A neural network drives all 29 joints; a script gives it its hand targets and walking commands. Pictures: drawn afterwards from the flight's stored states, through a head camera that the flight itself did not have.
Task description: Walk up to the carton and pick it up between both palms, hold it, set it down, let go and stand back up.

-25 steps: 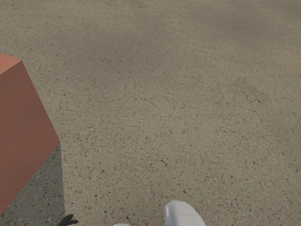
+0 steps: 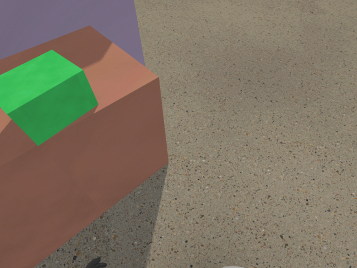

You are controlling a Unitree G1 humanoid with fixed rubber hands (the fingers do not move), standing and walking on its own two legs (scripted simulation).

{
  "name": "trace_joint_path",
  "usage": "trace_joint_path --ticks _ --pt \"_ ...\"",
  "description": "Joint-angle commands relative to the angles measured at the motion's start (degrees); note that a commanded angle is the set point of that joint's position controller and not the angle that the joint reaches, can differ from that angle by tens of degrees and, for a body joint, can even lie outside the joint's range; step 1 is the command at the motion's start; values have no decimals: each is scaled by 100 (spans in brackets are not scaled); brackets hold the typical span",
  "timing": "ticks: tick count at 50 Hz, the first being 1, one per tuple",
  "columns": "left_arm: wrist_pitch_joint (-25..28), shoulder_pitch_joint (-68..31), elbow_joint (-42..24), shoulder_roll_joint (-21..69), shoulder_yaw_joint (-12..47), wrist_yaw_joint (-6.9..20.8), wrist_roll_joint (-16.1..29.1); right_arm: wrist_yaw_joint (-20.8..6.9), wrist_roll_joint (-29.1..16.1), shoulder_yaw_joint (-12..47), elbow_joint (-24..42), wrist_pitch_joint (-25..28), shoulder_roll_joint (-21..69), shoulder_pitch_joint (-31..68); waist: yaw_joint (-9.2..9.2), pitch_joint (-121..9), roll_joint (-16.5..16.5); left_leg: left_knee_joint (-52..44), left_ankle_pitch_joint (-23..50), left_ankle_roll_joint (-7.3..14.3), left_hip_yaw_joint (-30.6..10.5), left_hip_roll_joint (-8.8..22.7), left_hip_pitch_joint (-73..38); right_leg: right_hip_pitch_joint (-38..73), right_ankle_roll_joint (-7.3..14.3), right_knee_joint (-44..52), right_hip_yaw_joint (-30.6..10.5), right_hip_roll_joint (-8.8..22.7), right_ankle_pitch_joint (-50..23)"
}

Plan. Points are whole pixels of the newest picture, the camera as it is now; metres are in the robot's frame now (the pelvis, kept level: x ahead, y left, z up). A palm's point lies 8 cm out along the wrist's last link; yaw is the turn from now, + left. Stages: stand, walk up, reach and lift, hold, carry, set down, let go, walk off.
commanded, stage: walk up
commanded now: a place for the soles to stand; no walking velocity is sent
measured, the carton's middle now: (45, 95) +0.59 +0.48 +0.00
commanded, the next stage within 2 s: none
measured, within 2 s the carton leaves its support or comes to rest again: neither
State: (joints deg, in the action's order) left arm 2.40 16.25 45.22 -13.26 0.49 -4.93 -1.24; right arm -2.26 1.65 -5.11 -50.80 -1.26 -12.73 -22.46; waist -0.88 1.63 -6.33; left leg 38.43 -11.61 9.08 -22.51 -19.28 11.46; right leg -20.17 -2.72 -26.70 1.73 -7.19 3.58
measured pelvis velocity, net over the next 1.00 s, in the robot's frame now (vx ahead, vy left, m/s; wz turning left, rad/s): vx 0.47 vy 0.11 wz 0.69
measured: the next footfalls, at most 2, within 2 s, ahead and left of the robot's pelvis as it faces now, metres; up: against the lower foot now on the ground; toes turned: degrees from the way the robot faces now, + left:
left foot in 0.22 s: +0.08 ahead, +0.21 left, +0.00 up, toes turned +4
right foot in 0.40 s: +0.21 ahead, -0.03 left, +0.00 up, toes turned +12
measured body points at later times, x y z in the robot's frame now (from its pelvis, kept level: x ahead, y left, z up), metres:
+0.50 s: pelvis +0.23 +0.04 -0.05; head +0.23 +0.06 +0.40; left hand +0.22 +0.32 -0.17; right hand +0.33 -0.18 -0.18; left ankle +0.07 +0.16 -0.65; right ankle +0.17 -0.04 -0.74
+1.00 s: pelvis +0.47 +0.11 -0.02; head +0.57 +0.12 +0.42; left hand +0.39 +0.33 -0.13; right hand +0.73 +0.01 -0.18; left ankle +0.47 +0.17 -0.73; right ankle +0.61 +0.01 -0.69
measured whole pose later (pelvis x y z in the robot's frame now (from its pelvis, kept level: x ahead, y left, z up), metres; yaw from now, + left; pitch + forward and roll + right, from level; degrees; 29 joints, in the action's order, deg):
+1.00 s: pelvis +0.47 +0.11 -0.02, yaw +39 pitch -2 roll +1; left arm 1.0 17.7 38.5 -7.1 1.0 -3.4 -0.1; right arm 0.2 2.7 -3.0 -44.0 -3.3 -13.8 -3.6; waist -2.5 13.3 -6.2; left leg 38.4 -16.4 7.2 3.4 -5.9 19.5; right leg -29.2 -0.7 -57.7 -7.6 1.4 26.5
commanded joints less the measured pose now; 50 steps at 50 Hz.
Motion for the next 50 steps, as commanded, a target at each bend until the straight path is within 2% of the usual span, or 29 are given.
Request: trace_joint_path --ticks 1,2,3,4,5,7,9,11,12,13,14,16,18,19,20,21,22,24,25,27,29,31,33,35,36,37,39,45,50 --pt "173 -211 -393 -1036 -503 -177 -200 120 266 -434 551 47 -1251 -472 28 -185 1961 4079 -2657 -2018 94 2658 2829 1640 2261 829 -3686 4228 595" --pt "264 -177 -341 -1026 -501 -166 -337 142 292 -421 657 67 -1219 -356 95 -17 1964 4252 -3057 -2182 -371 2961 2752 1274 2232 647 -3405 4329 62" --pt "346 360 -135 -863 -395 -152 -287 89 335 -429 791 128 -1162 218 321 27 821 3866 -2681 -2063 -323 2750 2460 981 1987 504 -2656 3719 -22" --pt "402 -81 -133 -1013 -790 -147 -449 65 53 -324 885 -46 -1239 -272 -11 -135 1288 3350 -2896 -2199 -443 3254 2374 1148 1908 -146 -3177 4150 270" --pt "428 -242 -144 -1102 -748 -127 -385 26 28 -267 921 -69 -1206 -289 -66 -233 680 2263 -2440 -2073 -227 3287 1789 708 1539 -308 -2860 3770 638" --pt "310 -1053 -345 -1428 -583 4 -334 -105 -105 -121 695 43 -702 -803 -669 -470 -207 -338 -831 -1648 917 2280 -435 -688 756 -1408 -489 2141 2057" --pt "87 -936 -455 -1042 -375 170 -426 -184 -126 -140 209 116 -352 -1486 -880 -273 -2086 -522 -147 -1098 1864 1138 -823 -1907 541 -4008 768 674 4652" --pt "-50 -621 -682 -988 -289 323 -260 -115 -127 -214 693 -1 -846 -1175 -673 -257 -2627 -636 -3240 -320 -205 1857 -156 -2700 348 -4709 154 682 5412" --pt "-54 -690 -1061 -922 -239 425 -51 3 -253 -383 955 -25 -1566 -768 -547 97 -2832 -2652 -4785 471 -3278 3392 460 -2897 160 -4793 -133 893 4967" --pt "-5 -819 -1255 -1087 -278 478 -12 160 -346 -450 1065 32 -1798 -305 -384 562 -2320 -3112 -4568 825 -4540 4064 485 -2958 107 -4517 -551 1467 4511" --pt "115 -699 -1127 -1147 -317 536 -10 255 -289 -427 1116 94 -1705 -144 -275 623 -1634 -2423 -2768 904 -4148 3953 70 -2918 96 -4138 -486 1600 3961" --pt "328 -262 -964 -814 -284 549 -67 392 -20 -347 976 132 -1663 -251 -63 356 -1243 -695 516 598 -2713 3442 -259 -2337 162 -2754 -274 1344 3202" --pt "391 1100 -686 -763 -346 507 -57 389 43 -204 1065 91 -1386 714 721 77 -777 1243 107 -375 -633 2387 1625 587 9 -408 -665 1414 1662" --pt "377 1805 -511 -1267 -531 466 -65 316 59 22 1226 116 -680 1084 1024 -165 1046 3586 -675 -975 925 1297 2687 1849 -33 874 -2128 2290 2272" --pt "272 1715 -530 -1671 -579 422 26 294 132 55 1232 121 -618 508 634 -148 1892 4436 -2813 -1280 1783 865 3878 2668 -195 1321 -4310 3451 1861" --pt "142 1537 -495 -1685 -598 349 25 359 198 -55 1229 98 -1065 454 566 300 1055 4490 -2668 -1317 1558 1366 3853 2197 84 1729 -5091 3988 2905" --pt "133 1487 -595 -1605 -548 313 1 396 154 -74 1072 138 -1238 363 527 721 863 4691 -2211 -1328 1503 1619 3891 2180 83 1550 -4816 4020 1666" --pt "227 1468 -519 -970 -323 266 -116 400 115 77 649 201 -640 396 477 1399 1006 4737 -1356 -1131 1398 1775 4131 2409 -672 294 -1656 2987 -3425" --pt "223 1486 -514 -709 -285 233 -97 320 153 148 581 201 -334 416 459 1352 1549 4441 -1065 -984 1582 1723 3971 2345 -1061 -19 -187 2411 -4179" --pt "140 1721 -381 -281 -225 276 -54 255 164 299 729 212 122 788 324 1621 2250 4037 -1007 -868 2256 1423 3493 1816 -1402 178 769 1708 -4161" --pt "91 1724 -406 -107 -240 303 -46 225 180 390 902 263 313 1336 338 1667 2570 2725 -651 -821 2896 1316 3119 1763 -1076 503 1173 1402 -3942" --pt "60 1429 -486 -111 -197 208 -132 134 174 413 848 324 316 1368 164 1399 2074 647 20 -807 3652 1096 2072 1660 -619 336 1735 1238 -4130" --pt "27 1304 -508 -439 -274 109 -147 47 340 312 503 426 135 240 -464 618 1165 -1169 1685 -683 4350 665 203 1435 -408 -1378 2117 843 -3977" --pt "33 1399 -641 -1035 -355 66 -48 81 464 93 -8 390 -509 -1398 -1263 -1159 155 -1788 3328 91 3560 922 -3134 58 -500 -4596 1959 418 -2212" --pt "-8 1692 -768 -915 -325 93 73 107 372 -58 191 286 -840 -1288 -1108 -1921 -297 -649 3739 920 1247 2299 -4511 -1647 -253 -6111 899 495 2701" --pt "-155 1827 -887 -827 -293 69 128 194 215 -165 611 121 -1139 -655 -820 -2436 174 -338 4030 1571 -551 3715 -4147 -1551 -70 -6828 72 820 4305" --pt "-252 1805 -969 -533 -268 54 221 328 42 -171 979 -52 -1175 -21 -530 -2534 887 -762 4224 2065 -897 4359 -3921 -1528 111 -7458 -737 1009 3317" --pt "-112 948 -937 -376 -256 74 90 288 42 129 1188 -61 -496 1626 -85 117 1297 -1005 3949 1054 1428 3050 854 -202 198 -3691 -323 981 2995" --pt "75 1921 -476 -134 -443 112 80 167 289 55 1155 -202 -898 1902 420 -964 1315 988 1294 -840 2176 1644 1372 2161 353 -270 115 780 -1686"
